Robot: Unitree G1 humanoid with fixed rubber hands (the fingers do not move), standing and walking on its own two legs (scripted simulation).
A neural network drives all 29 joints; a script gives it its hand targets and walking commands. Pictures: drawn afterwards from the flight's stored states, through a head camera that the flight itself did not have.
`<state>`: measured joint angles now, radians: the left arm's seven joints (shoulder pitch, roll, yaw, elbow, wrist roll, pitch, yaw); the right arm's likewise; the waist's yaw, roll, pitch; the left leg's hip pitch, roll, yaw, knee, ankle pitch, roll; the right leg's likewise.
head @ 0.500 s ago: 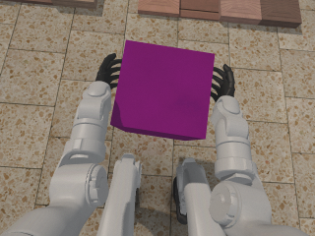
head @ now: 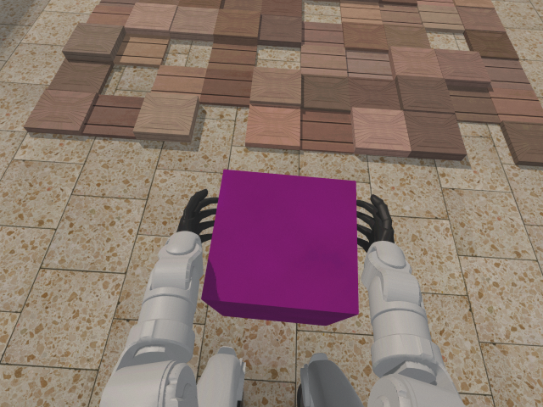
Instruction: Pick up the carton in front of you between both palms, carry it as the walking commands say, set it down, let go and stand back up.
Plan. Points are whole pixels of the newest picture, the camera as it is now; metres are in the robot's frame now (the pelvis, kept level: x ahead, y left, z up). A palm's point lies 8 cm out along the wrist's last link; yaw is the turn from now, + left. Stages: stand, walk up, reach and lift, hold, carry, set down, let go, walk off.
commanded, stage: reach and lift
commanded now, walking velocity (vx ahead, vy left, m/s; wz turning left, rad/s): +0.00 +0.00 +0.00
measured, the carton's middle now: (280, 257) +0.36 +0.00 -0.11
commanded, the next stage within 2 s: hold in 1.50 s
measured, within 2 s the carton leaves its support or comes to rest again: neither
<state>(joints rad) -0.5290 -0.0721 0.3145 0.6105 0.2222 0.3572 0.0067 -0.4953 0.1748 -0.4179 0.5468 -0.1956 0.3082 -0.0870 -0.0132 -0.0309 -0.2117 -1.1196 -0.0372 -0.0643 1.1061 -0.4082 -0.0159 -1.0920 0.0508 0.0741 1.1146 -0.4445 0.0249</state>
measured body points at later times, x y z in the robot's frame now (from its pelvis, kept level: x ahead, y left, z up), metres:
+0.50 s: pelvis +0.03 -0.01 +0.09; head +0.00 +0.00 +0.54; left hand +0.33 +0.14 +0.10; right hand +0.35 -0.16 +0.11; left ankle +0.06 +0.12 -0.65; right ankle +0.04 -0.13 -0.65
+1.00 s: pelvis +0.03 +0.00 +0.10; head +0.00 +0.00 +0.55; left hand +0.34 +0.15 +0.12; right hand +0.34 -0.15 +0.12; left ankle +0.06 +0.12 -0.65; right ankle +0.04 -0.13 -0.65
